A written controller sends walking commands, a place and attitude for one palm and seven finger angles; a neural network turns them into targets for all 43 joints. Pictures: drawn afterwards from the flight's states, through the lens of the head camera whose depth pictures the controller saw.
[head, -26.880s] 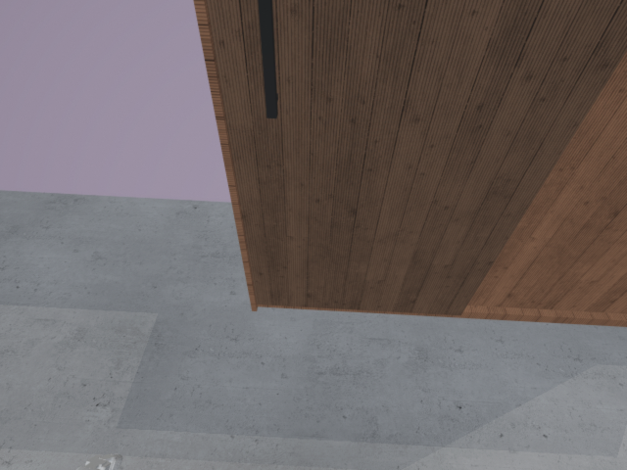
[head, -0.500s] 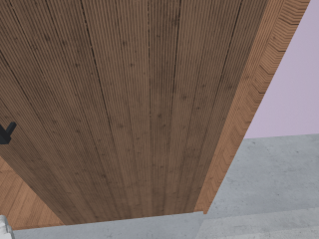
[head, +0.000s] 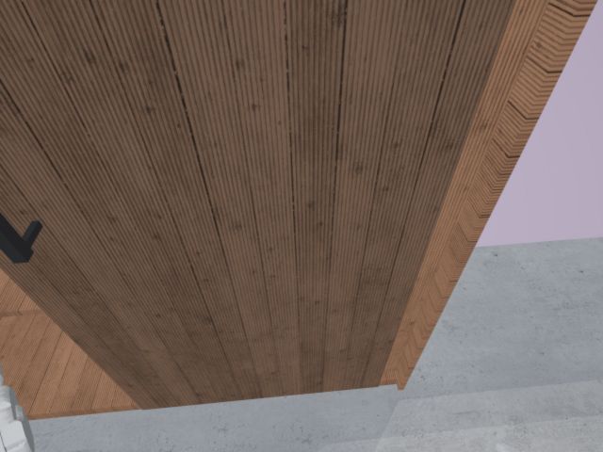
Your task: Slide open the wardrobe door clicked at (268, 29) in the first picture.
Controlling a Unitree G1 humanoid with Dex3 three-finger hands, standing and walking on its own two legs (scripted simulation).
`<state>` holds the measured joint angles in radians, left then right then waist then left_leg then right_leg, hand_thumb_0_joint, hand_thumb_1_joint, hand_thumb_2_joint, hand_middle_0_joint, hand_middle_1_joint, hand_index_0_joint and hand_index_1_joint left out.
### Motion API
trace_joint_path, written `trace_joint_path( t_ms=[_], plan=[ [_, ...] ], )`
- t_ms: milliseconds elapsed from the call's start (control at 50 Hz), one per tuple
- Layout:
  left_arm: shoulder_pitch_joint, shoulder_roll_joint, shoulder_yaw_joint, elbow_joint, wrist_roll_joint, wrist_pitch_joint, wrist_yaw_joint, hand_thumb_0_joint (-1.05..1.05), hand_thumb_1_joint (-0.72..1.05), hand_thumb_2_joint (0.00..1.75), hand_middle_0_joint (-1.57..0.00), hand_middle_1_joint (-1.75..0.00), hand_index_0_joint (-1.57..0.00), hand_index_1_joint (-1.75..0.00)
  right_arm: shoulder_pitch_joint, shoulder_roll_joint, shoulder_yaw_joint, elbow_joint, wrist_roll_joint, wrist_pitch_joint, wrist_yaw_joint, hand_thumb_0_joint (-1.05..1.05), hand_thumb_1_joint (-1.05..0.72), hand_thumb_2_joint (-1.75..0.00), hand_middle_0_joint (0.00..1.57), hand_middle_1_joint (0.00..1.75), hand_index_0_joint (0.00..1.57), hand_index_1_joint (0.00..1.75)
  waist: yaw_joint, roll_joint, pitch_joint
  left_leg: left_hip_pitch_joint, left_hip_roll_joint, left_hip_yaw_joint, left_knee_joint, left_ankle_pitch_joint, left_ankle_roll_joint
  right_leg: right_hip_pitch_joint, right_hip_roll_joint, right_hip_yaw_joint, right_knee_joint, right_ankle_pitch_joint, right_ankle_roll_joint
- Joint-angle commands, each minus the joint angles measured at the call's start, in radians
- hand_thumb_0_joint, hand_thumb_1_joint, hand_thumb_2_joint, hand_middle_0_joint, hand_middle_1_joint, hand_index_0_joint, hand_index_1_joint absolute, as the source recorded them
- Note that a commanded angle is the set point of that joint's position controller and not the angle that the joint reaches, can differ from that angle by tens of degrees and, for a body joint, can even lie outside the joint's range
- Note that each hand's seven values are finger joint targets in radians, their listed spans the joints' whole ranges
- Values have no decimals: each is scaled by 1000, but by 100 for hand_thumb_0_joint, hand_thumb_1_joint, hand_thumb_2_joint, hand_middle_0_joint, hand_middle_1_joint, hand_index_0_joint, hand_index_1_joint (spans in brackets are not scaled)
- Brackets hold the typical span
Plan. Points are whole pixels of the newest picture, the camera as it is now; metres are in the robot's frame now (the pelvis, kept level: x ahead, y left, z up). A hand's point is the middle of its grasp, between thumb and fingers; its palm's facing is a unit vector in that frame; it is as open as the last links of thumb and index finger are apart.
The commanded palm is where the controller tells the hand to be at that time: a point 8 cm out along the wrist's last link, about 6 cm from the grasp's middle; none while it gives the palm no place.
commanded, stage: stop walking and hold the door there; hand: left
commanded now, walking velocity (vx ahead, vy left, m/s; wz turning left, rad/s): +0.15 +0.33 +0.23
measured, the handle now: out of the picture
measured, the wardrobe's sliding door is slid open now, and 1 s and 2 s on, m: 0.64 0.64 0.64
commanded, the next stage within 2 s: loosen the grip on the handle in 1.58 s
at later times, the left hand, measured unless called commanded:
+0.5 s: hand out of the picture +0.35 +0.39 +0.21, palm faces +0.56 -0.79 -0.25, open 5.3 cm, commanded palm +0.30 +0.43 +0.19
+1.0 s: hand out of the picture +0.34 +0.38 +0.21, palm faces +0.40 -0.91 -0.13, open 5.7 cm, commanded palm +0.30 +0.42 +0.19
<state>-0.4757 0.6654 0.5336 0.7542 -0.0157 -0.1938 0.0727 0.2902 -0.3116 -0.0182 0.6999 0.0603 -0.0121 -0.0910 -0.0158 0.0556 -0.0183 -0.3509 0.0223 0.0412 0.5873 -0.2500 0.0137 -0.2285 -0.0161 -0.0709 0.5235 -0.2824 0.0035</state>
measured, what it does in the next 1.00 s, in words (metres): steps to the left: right foot, then left foot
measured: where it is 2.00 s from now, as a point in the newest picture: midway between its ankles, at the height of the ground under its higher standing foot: outside the picture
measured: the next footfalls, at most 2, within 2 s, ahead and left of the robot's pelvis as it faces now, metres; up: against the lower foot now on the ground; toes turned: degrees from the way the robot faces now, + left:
right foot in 0.40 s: -0.01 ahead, -0.03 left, +0.00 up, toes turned -5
left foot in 0.78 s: +0.02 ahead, +0.30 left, +0.00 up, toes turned +14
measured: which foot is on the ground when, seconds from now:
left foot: down 0.00-0.40, up 0.42-0.76, down 0.78-1.00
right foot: down 0.00-0.18, up 0.20-0.38, down 0.40-0.76, up 0.78-0.94, down 0.96-1.00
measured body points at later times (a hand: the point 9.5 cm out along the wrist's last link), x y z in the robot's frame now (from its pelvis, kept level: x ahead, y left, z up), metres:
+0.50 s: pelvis -0.03 +0.06 +0.00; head +0.03 +0.02 +0.44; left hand +0.31 +0.43 +0.23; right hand +0.13 -0.15 -0.15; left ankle -0.01 +0.20 -0.66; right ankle -0.05 -0.03 -0.73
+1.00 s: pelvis -0.04 +0.13 -0.02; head +0.03 +0.13 +0.42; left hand +0.31 +0.43 +0.22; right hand +0.19 -0.01 -0.12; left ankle +0.02 +0.32 -0.73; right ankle -0.01 +0.05 -0.73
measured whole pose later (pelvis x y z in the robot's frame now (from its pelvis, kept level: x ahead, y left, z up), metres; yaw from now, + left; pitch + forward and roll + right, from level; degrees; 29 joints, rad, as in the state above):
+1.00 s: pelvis -0.04 +0.13 -0.02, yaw +9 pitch -3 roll +0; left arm -0.60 0.31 0.20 0.17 -0.08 -0.10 0.10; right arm 0.07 -0.15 0.06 0.61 0.04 -0.07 -0.05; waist 0.03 0.03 0.21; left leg -0.40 0.13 0.07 0.66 -0.20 -0.05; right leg -0.31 0.00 -0.08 0.72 -0.35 -0.02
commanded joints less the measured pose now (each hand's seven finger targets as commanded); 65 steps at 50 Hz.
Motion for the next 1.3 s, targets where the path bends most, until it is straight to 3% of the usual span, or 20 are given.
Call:
trace_joint_path(
  t_ms=[0,120,180,240,340,360,380,400,480,660,700,740,760,780,800,920,980,1060,1140,1280],
  plan=[
    [-301,394,90,-114,7,-14,21,0,90,90,-45,-140,-45,-140,-79,-161,-59,-103,-16,-41,-6,0,-90,-90,20,30,20,30,44,-172,-63,-172,22,-108,246,-203,-4,113,-430,362,-195,245,-153],
    [-325,279,4,-256,-1,-57,7,0,90,90,-45,-140,-45,-140,-122,-112,-48,-104,-18,-39,-13,0,-90,-90,20,30,20,30,15,-82,-105,203,28,21,-137,180,-2,-65,-255,54,68,325,-6],
    [-314,123,-121,-352,-19,-75,-3,0,90,90,-45,-140,-45,-140,-111,-110,-43,-145,-7,-35,2,0,-90,-90,20,30,20,30,11,236,-164,191,239,-263,-209,443,149,-162,-51,-40,409,-274,53],
    [-340,131,-112,-425,-30,-63,11,0,90,90,-45,-140,-45,-140,-135,-104,-48,-132,-7,-57,4,0,-90,-90,20,30,20,30,23,130,-189,231,233,-253,-191,416,226,-212,-51,-14,553,-299,48],
    [-388,125,-118,-412,-37,-27,5,0,90,90,-45,-140,-45,-140,-185,-64,-17,-148,-8,-77,22,0,-90,-90,20,30,20,30,68,98,-191,-1,123,-125,-123,72,143,164,-81,-42,18,-140,21],
    [-372,184,-75,-356,-22,-21,5,0,90,90,-45,-140,-45,-140,-167,-58,-20,-143,-12,-71,28,0,-90,-90,20,30,20,30,82,-126,-156,-222,29,-43,84,-115,61,335,-267,170,-232,-91,-47],
    [-349,230,-42,-296,-29,-12,6,0,90,90,-45,-140,-45,-140,-145,-83,-32,-151,-23,-65,31,0,-90,-90,20,30,20,30,66,-395,-95,-477,-75,-36,449,-268,-36,377,-561,659,-318,14,-155],
    [-363,212,-42,-272,-46,-2,19,0,90,90,-45,-140,-45,-140,-160,-125,-34,-123,-39,-74,36,0,-90,-90,20,30,20,30,61,-215,-106,-432,-17,-182,606,-200,-52,285,-620,612,-277,134,-173],
    [-427,214,-12,-357,-43,-31,2,0,90,90,-45,-140,-45,-140,-148,-68,-5,-99,-31,-95,38,0,-90,-90,20,30,20,30,39,-245,-106,-433,18,-73,643,-60,-64,319,-384,136,-121,464,-25],
    [-446,-43,-204,-687,-33,-35,11,0,90,90,-45,-140,-45,-140,-210,-1,-19,-165,-33,-79,26,0,-90,-90,20,30,20,30,62,-363,-169,26,-17,163,15,-29,-50,196,-359,-4,7,688,-32],
    [-445,-144,-292,-795,-35,-35,15,0,90,90,-45,-140,-45,-140,-196,-32,-39,-164,-26,-69,9,0,-90,-90,20,30,20,30,8,-190,-237,305,1,189,-140,187,-41,65,-252,-107,221,472,7],
    [-445,-226,-377,-941,-43,-60,9,0,90,90,-45,-140,-45,-140,-166,-92,-55,-187,-13,-84,19,0,-90,-90,20,30,20,30,-3,236,-371,530,366,-291,-162,690,153,-247,-55,-4,641,-368,35],
    [-487,-273,-431,-920,-30,-61,-6,0,90,90,-45,-140,-45,-140,-160,-94,-63,-189,-8,-94,34,0,-90,-90,20,30,20,30,-6,107,-284,383,378,-324,-185,535,181,-258,-41,54,696,-360,22],
    [-354,-364,-475,-846,-37,-38,-15,0,90,90,-45,-140,-45,-140,-180,-42,-53,-167,-5,-94,31,0,-90,-90,20,30,20,30,-1,139,-256,355,353,-247,-185,358,194,-265,-64,63,649,-290,23],
    [-355,-140,-295,-848,-34,-22,4,0,90,90,-45,-140,-45,-140,-177,-52,-49,-153,-17,-92,19,0,-90,-90,20,30,20,30,21,251,-288,364,338,-238,-188,306,190,-252,-74,69,579,-263,31],
    [-496,-180,-342,-856,-44,6,2,0,90,90,-45,-140,-45,-140,-199,-30,-2,-181,-29,-97,22,0,-90,-90,20,30,20,30,29,144,-234,133,263,-77,-71,170,85,70,-19,23,47,-35,19],
    [-467,-149,-319,-774,-56,35,-2,0,90,90,-45,-140,-45,-140,-199,11,14,-195,-27,-100,23,0,-90,-90,20,30,20,30,24,-349,-176,15,19,13,218,-143,-41,29,-263,370,-177,222,-94],
    [-442,-202,-330,-816,-55,27,14,0,90,90,-45,-140,-45,-140,-220,24,41,-167,-37,-111,3,0,-90,-90,20,30,20,30,38,-238,-258,2,13,-21,41,-128,-29,262,-235,199,12,727,-100],
    [-375,-263,-389,-826,-55,17,1,0,90,90,-45,-140,-45,-140,-220,-25,14,-176,-26,-86,17,0,-90,-90,20,30,20,30,53,-33,-325,358,216,-126,-98,600,48,49,-79,93,33,298,22],
    [-337,-263,-402,-798,-45,10,6,0,90,90,-45,-140,-45,-140,-211,-21,10,-187,-30,-53,5,0,-90,-90,20,30,20,30,29,9,-271,220,165,-51,-101,310,12,96,-84,93,-35,295,0]
  ],
)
